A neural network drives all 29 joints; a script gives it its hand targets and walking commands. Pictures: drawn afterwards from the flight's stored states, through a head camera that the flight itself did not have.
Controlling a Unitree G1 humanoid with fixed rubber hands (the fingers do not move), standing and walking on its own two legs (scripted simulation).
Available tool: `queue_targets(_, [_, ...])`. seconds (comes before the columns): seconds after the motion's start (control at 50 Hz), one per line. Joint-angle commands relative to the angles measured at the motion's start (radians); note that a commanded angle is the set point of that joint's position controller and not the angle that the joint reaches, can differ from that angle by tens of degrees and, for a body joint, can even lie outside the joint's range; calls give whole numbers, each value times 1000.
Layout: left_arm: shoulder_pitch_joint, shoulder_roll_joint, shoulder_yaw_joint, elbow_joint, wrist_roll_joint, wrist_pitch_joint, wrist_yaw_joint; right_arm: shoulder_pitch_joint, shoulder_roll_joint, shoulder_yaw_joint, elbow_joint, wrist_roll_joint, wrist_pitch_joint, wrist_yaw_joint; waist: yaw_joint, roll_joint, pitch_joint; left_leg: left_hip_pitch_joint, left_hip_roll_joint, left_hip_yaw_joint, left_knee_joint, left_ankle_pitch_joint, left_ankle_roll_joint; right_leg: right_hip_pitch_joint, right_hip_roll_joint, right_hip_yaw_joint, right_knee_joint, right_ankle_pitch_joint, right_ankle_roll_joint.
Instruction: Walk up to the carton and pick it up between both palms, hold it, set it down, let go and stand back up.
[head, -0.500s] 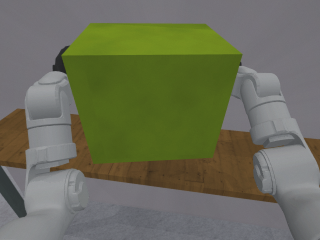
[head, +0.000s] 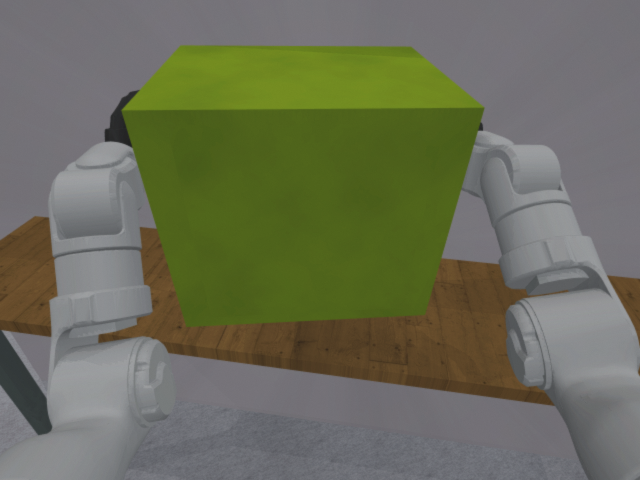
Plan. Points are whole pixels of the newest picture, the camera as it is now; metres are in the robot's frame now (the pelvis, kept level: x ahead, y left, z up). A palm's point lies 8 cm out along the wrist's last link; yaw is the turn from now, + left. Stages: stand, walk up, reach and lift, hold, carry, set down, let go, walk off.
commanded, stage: hold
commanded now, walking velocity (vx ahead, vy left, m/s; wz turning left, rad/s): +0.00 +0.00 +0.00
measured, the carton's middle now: (303, 180) +0.37 +0.02 +0.27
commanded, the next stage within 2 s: none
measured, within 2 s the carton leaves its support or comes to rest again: neither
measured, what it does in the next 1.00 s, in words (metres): stands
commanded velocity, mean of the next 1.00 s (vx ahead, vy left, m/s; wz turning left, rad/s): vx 0.00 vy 0.00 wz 0.00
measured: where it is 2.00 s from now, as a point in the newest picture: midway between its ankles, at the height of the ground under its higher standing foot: outside the picture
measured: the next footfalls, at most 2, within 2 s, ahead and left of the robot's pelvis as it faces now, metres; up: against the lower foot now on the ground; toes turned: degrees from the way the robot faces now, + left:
none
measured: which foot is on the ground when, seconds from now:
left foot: down 0.00-1.00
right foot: down 0.00-1.00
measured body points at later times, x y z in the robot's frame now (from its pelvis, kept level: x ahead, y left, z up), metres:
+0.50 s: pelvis +0.00 +0.00 +0.00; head -0.09 +0.01 +0.44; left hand +0.36 +0.20 +0.31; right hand +0.38 -0.17 +0.30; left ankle +0.03 +0.11 -0.75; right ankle +0.00 -0.09 -0.75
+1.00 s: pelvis +0.00 +0.00 +0.00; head -0.09 +0.01 +0.44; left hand +0.36 +0.21 +0.31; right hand +0.38 -0.17 +0.31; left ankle +0.03 +0.11 -0.75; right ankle +0.00 -0.09 -0.75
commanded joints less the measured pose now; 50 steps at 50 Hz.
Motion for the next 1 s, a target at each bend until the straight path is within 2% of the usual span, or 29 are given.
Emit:
queue_targets(0.0, [-808,-402,-326,-192,-203,-84,-160,-796,421,90,-312,126,-56,99,-8,40,-292,120,-12,-59,-33,98,-14,35,-30,91,-15,124,22])
queue_targets(0.04, [-816,-399,-333,-212,-204,-84,-157,-797,422,96,-318,140,-57,98,-10,56,-327,126,-14,-56,-25,131,-16,58,-27,97,-11,158,23])
queue_targets(0.1, [-776,-386,-298,-154,-192,-82,-164,-784,419,101,-300,141,-53,98,5,20,-290,134,-19,-52,-35,132,-10,60,-33,96,-21,158,32])
queue_targets(0.12, [-777,-378,-290,-135,-184,-80,-166,-782,407,91,-280,130,-51,99,5,27,-276,128,-20,-51,-38,109,-9,52,-38,100,-22,137,28])
queue_targets(0.14, [-771,-380,-290,-146,-185,-81,-166,-779,408,93,-297,136,-55,98,9,26,-277,121,-17,-55,-37,114,-8,56,-36,99,-15,142,30])
queue_targets(0.18, [-788,-395,-323,-187,-192,-87,-162,-783,410,90,-308,141,-60,98,-5,59,-295,122,-11,-60,-37,130,-17,56,-29,93,-14,160,23])
queue_targets(0.2, [-796,-391,-321,-197,-204,-89,-164,-787,420,103,-329,143,-61,96,-4,36,-320,140,-17,-57,-27,165,-14,57,-30,98,-14,194,26])
queue_targets(0.26, [-782,-390,-327,-227,-204,-83,-166,-785,418,115,-362,152,-57,91,-1,41,-345,185,-20,-54,-15,213,-15,62,-31,100,-15,226,28])
queue_targets(0.3, [-777,-385,-326,-205,-196,-73,-166,-767,403,100,-315,139,-50,91,-10,42,-290,159,-15,-61,-27,162,-22,45,-28,92,-21,178,22])
queue_targets(0.34, [-777,-393,-333,-199,-197,-75,-165,-774,400,90,-319,133,-56,95,-12,45,-283,128,-13,-66,-36,93,-18,49,-26,92,-14,130,23])
queue_targets(0.44, [-756,-390,-333,-261,-209,-80,-170,-764,426,133,-399,158,-56,81,-1,22,-355,187,-23,-55,-17,270,-13,96,-33,98,-18,291,32])
queue_targets(0.48, [-748,-384,-326,-254,-208,-75,-173,-758,436,139,-402,158,-54,77,0,12,-339,200,-24,-59,-12,262,-10,68,-39,104,-22,280,32])
queue_targets(0.58, [-755,-392,-339,-238,-206,-63,-166,-753,414,119,-372,142,-45,83,-9,33,-289,167,-14,-59,-25,171,-16,46,-33,96,-26,184,23])
queue_targets(0.62, [-793,-396,-345,-236,-202,-66,-163,-778,413,96,-359,135,-48,88,-16,60,-306,155,-13,-58,-28,119,-17,30,-30,92,-22,138,23])
queue_targets(0.64, [-774,-399,-331,-197,-197,-68,-164,-768,409,91,-348,126,-52,89,-15,45,-270,144,-11,-56,-28,112,-14,24,-35,95,-26,135,22])
queue_targets(0.72, [-793,-408,-358,-267,-224,-85,-159,-792,437,130,-395,151,-54,86,-11,40,-377,180,-23,-53,-10,218,-17,66,-30,97,-15,231,31])
queue_targets(0.74, [-764,-401,-331,-225,-204,-77,-162,-770,422,121,-369,145,-47,85,-6,34,-338,188,-22,-55,-11,219,-17,65,-31,99,-18,230,30])
queue_targets(0.78, [-775,-392,-318,-197,-195,-70,-163,-783,419,111,-340,142,-47,89,0,34,-291,152,-15,-60,-24,150,-13,38,-32,90,-20,163,27])
queue_targets(0.88, [-787,-386,-326,-209,-198,-72,-159,-795,406,104,-333,147,-51,90,-3,54,-311,162,-14,-58,-25,153,-17,47,-32,95,-16,170,26])
queue_targets(0.98, [-778,-402,-328,-186,-197,-77,-163,-778,409,96,-326,133,-50,95,-8,32,-301,128,-10,-62,-33,134,-14,54,-28,92,-14,162,24])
